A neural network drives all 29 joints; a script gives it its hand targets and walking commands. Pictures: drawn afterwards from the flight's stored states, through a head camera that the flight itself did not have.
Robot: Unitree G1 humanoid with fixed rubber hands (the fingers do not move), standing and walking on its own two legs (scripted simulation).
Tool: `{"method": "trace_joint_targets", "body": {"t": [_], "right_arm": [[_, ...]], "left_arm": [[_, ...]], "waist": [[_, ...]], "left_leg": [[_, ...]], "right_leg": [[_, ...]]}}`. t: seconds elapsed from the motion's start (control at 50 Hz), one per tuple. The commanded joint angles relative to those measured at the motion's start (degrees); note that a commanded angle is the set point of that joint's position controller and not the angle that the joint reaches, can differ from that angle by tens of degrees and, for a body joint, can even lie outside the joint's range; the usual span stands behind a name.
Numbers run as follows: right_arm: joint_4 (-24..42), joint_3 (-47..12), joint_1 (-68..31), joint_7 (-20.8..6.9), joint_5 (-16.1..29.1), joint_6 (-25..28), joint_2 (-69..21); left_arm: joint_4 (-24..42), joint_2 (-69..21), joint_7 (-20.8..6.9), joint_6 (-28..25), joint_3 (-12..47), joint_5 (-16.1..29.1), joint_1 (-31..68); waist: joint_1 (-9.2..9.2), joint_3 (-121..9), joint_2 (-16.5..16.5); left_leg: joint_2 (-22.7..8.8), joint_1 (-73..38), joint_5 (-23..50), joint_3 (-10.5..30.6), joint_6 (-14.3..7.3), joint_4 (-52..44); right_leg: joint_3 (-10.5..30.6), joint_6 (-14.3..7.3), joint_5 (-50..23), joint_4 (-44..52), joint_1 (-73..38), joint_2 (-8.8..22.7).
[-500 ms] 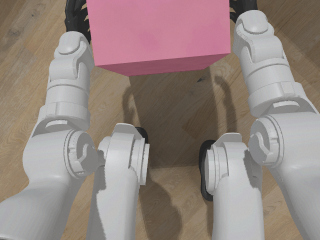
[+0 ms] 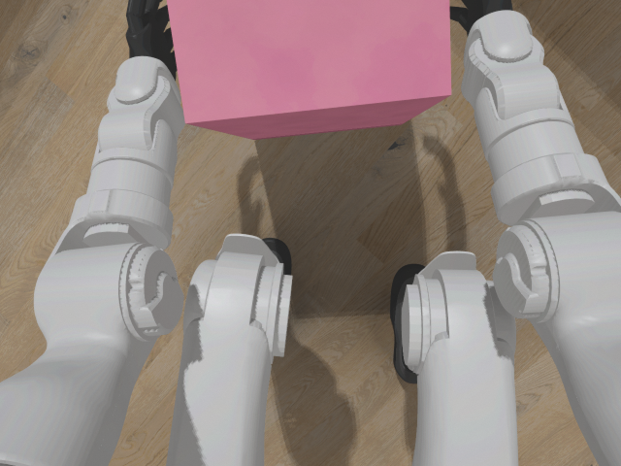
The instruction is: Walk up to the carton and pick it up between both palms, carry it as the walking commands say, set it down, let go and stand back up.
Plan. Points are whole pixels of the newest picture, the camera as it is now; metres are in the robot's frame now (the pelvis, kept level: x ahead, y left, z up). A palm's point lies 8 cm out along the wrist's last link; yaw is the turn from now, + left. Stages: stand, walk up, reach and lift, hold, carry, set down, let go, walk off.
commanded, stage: set down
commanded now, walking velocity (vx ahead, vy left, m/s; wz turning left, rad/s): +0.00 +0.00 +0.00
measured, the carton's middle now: (315, 52) +0.53 +0.06 -0.24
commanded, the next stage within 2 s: let go in 1.72 s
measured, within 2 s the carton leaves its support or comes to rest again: neither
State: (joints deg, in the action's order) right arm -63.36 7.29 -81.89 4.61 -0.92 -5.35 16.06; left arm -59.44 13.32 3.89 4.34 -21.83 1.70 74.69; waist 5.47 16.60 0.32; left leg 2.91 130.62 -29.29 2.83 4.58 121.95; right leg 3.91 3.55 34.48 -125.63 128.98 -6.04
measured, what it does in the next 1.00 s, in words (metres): rises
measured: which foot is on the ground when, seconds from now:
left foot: down 0.00-1.00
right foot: down 0.00-1.00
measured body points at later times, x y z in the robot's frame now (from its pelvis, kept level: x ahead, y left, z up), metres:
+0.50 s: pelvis +0.01 +0.00 +0.01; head +0.37 +0.00 +0.27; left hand +0.51 +0.25 -0.16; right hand +0.58 -0.15 -0.16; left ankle +0.13 +0.13 -0.34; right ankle +0.10 -0.12 -0.34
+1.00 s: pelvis +0.02 +0.00 +0.11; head +0.34 +0.01 +0.42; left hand +0.51 +0.26 -0.01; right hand +0.59 -0.14 +0.00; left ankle +0.13 +0.13 -0.34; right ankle +0.10 -0.12 -0.34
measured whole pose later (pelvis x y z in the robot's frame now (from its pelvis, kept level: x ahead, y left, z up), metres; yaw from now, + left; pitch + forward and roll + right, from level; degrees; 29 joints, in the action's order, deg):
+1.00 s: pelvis +0.02 +0.00 +0.11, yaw +0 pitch +46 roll +0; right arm -53.2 9.5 -70.9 2.9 1.4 -9.6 19.4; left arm -44.3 14.6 2.8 8.3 -18.9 5.3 60.8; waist 5.7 -0.6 -2.1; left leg 2.4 119.5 -27.3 3.3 3.4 100.4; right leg 3.4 2.3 32.1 -103.3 117.6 -4.0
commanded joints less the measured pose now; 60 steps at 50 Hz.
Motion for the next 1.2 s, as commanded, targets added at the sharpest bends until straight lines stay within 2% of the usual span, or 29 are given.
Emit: {"method": "trace_joint_targets", "body": {"t": [0.0, 0.1, 0.16, 0.38, 0.48, 0.54, 0.68, 0.82, 0.92, 1.18], "right_arm": [[4.91, -1.89, -14.73, 1.91, 2.66, 2.20, 7.83], [4.54, -6.27, -15.64, 1.91, 8.10, 3.40, 8.56], [4.85, -7.44, -15.36, 1.65, 9.66, 3.62, 8.68], [6.60, -4.94, -11.43, 0.83, 8.95, 3.12, 11.34], [15.46, -4.03, -10.68, 1.08, 9.14, 1.84, 11.75], [19.00, -3.00, -9.27, 1.32, 8.38, 0.09, 12.01], [14.42, 0.68, -3.76, -0.03, 4.67, -1.06, 10.06], [15.71, 2.09, -4.40, -1.10, 3.43, -2.30, 9.67], [16.11, 2.79, -3.68, -1.61, 2.34, -3.23, 9.52], [19.40, 3.90, 0.52, -3.03, 0.80, -4.10, 8.62]], "left_arm": [[2.84, 6.93, 1.60, -3.59, 4.03, 3.61, 13.46], [0.54, 9.69, 2.79, -5.05, 5.34, 7.21, 12.16], [0.98, 10.68, 2.66, -5.54, 5.50, 7.94, 11.17], [4.73, 12.65, 1.09, -5.27, 5.89, 9.04, 7.02], [13.93, 13.49, 1.23, -3.77, 6.51, 9.84, 5.36], [17.99, 13.39, 1.63, -1.69, 6.25, 9.32, 3.03], [17.44, 9.89, 0.34, 0.14, 4.30, 5.79, -1.64], [20.38, 9.50, -0.38, 1.76, 2.86, 4.37, -1.60], [21.24, 8.72, -1.02, 2.86, 2.26, 3.60, -2.56], [23.57, 7.41, -2.24, 3.87, 1.24, 1.85, -6.36]], "waist": [[0.61, -62.04, -5.44], [3.53, -63.85, -6.33], [4.26, -65.46, -7.47], [3.11, -68.07, -7.64], [3.00, -82.02, -7.11], [3.23, -85.42, -6.27], [1.95, -73.72, -4.72], [2.72, -76.22, -4.55], [2.50, -77.27, -4.76], [2.42, -80.68, -5.57]], "left_leg": [[-0.02, -34.13, 14.12, -7.17, -0.24, -7.99], [-1.11, -34.43, 17.57, -6.45, -0.64, -8.48], [-1.50, -33.86, 19.50, -6.26, -0.92, -8.29], [-1.97, -33.03, 20.45, -6.08, -1.10, -8.06], [-1.16, -41.60, 23.51, -7.08, -1.31, -9.04], [-0.61, -45.22, 22.38, -7.77, -1.42, -10.84], [0.21, -41.47, 19.59, -8.00, -0.82, -16.72], [0.56, -44.57, 18.65, -8.70, -0.57, -23.71], [0.73, -47.32, 18.79, -9.08, -0.34, -28.59], [1.32, -57.48, 24.61, -9.24, -0.40, -41.38]], "right_leg": [[-6.18, -0.92, -11.21, 12.77, -28.03, 1.98], [-5.20, -0.86, -13.67, 11.83, -28.28, 2.88], [-4.84, -0.83, -15.75, 11.32, -29.29, 3.08], [-4.40, -1.24, -17.00, 11.24, -30.33, 3.23], [-6.01, -1.22, -19.63, 12.17, -37.00, 2.30], [-7.09, -1.30, -17.63, 13.93, -38.49, 1.63], [-6.90, -1.66, -14.95, 19.78, -32.51, 1.01], [-7.31, -1.74, -13.58, 26.76, -36.04, 0.62], [-7.76, -1.71, -13.64, 31.95, -39.28, 0.50], [-7.97, -1.37, -20.15, 45.25, -51.07, 0.24]]}}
